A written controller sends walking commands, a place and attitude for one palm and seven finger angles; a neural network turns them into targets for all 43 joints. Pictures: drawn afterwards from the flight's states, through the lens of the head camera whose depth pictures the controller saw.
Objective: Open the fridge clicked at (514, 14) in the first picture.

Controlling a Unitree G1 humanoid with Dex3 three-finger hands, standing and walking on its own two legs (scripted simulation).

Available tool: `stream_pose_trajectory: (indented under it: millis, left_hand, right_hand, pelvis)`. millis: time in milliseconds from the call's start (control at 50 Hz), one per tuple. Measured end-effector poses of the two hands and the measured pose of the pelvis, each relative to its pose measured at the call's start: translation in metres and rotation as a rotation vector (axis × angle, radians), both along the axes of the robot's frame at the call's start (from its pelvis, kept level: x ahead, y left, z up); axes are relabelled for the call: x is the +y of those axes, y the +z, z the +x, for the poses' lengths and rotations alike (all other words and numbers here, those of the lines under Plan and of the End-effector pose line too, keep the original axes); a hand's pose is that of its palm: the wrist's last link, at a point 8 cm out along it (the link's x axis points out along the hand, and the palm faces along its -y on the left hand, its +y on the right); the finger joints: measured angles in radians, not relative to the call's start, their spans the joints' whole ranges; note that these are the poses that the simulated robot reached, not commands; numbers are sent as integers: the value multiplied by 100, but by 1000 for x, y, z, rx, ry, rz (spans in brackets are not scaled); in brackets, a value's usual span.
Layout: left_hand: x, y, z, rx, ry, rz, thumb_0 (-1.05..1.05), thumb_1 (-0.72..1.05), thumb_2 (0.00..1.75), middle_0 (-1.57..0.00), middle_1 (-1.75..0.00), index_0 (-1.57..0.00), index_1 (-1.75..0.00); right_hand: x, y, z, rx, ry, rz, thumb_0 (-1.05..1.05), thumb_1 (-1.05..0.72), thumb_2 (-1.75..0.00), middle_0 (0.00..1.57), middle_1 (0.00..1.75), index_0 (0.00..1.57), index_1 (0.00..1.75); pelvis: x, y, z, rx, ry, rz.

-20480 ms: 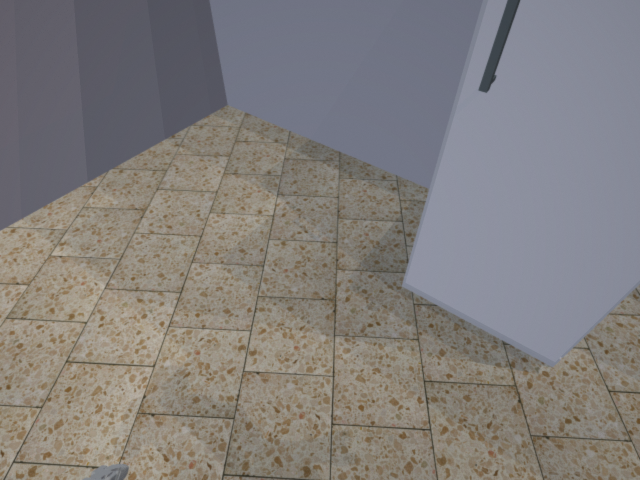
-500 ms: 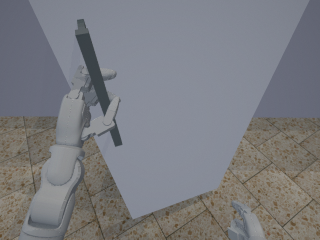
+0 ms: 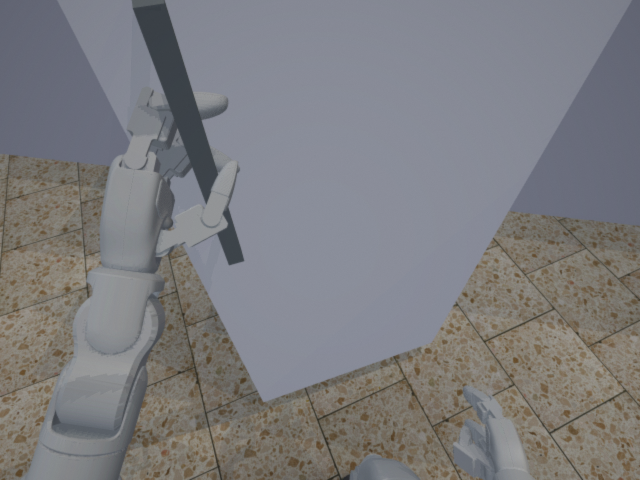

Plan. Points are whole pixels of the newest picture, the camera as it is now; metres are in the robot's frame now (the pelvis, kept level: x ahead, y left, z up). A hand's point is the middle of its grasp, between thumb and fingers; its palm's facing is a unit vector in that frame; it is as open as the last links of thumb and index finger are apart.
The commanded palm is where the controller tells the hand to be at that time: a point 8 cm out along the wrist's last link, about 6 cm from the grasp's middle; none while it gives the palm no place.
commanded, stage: walk backward, drawing the door open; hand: left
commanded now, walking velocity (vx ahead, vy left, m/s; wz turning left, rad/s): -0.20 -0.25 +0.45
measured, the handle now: (202, 154) +0.36 +0.10 +0.24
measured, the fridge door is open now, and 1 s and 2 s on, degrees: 28 53 65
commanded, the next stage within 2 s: stop walking and hold the door back in 1.28 s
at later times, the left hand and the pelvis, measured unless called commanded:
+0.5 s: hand (275, 279) +0.24 +0.03 +0.22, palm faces +0.24 -0.95 -0.22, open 7.2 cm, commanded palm +0.19 +0.07 +0.23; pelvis -0.03 -0.14 +0.00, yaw +19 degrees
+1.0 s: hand (408, 373) +0.17 -0.06 +0.22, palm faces +0.64 -0.75 -0.17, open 6.9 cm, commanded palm +0.11 -0.04 +0.22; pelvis +0.01 -0.34 -0.01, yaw +41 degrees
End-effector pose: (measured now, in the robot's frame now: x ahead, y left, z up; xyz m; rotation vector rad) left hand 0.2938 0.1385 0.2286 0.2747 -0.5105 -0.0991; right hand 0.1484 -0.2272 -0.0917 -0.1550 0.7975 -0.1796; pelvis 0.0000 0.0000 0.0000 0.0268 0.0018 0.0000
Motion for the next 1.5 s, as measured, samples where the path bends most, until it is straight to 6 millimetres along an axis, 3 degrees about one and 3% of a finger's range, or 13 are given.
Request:
stream_pose_trajectory:
  millis: [180,320,420,580,640,720,880,960,1120,1220,1360,1440,1500]
  left_hand:
    - [-21,-2,-28,-26,143,-34,-11,65,80,-50,-141,-14,-117]
    - [-38,-1,-55,-7,198,-69,-9,65,82,-50,-141,-17,-118]
    - [-49,-4,-72,-36,223,-64,-11,65,79,-50,-141,-16,-113]
    - [-71,-4,-96,-29,339,-79,-9,66,80,-50,-141,-16,-118]
    - [-84,-4,-105,-42,416,-93,-9,66,82,-50,-141,-17,-121]
    - [-103,-6,-118,-78,541,-93,-8,69,84,-54,-141,-15,-126]
    - [-139,-5,-152,-74,635,-126,-5,69,85,-51,-141,-18,-129]
    - [-155,-8,-167,-107,676,-92,-8,69,82,-54,-141,-16,-124]
    - [-191,-4,-188,-61,887,-82,-7,69,84,-53,-141,-17,-127]
    - [-219,-4,-199,-82,1087,-46,-7,70,86,-49,-141,-18,-128]
    - [-259,-2,-219,-70,1204,-64,-6,70,84,-47,-141,-21,-131]
    - [-280,-6,-232,-129,1204,-48,-7,68,83,-47,-141,-24,-131]
    - [-292,-7,-236,-158,1250,-56,-7,69,83,-49,-141,-25,-128]
  right_hand:
    - [-13,-10,23,18,202,82,1,-91,-89,20,30,20,29]
    - [-50,16,46,-27,267,-6,1,-91,-89,20,30,20,30]
    - [-66,22,59,-95,326,-55,1,-91,-90,20,30,20,29]
    - [-78,8,53,24,490,37,1,-91,-90,20,30,20,29]
    - [-89,-2,59,50,534,71,1,-90,-89,20,30,20,30]
    - [-111,-15,82,46,574,95,1,-90,-89,21,30,20,30]
    - [-158,12,128,-20,649,-45,1,-91,-89,20,30,20,29]
    - [-169,8,144,-78,698,-69,1,-91,-90,20,30,20,29]
    - [-183,8,153,34,897,3,1,-91,-90,20,30,20,29]
    - [-193,-9,189,23,969,74,1,-90,-89,21,30,20,30]
    - [-223,14,240,-41,985,-17,1,-91,-89,20,30,20,30]
    - [-233,20,259,-111,1033,-90,1,-91,-90,20,30,20,29]
    - [-236,15,261,-98,1080,-93,1,-91,-90,20,30,20,29]
  pelvis:
    - [-67,-3,-18,-2,95,-25]
    - [-102,8,-26,18,186,9]
    - [-118,-3,-30,42,266,-23]
    - [-180,9,-33,-8,400,-49]
    - [-209,5,-24,-20,435,-54]
    - [-249,-7,-11,-32,467,-43]
    - [-299,1,-3,5,634,-8]
    - [-319,-13,2,4,692,-24]
    - [-384,8,40,-43,806,-64]
    - [-424,-9,80,-31,846,-39]
    - [-462,2,98,-19,961,4]
    - [-474,-10,104,-15,1032,-34]
    - [-490,-13,108,-42,1062,-9]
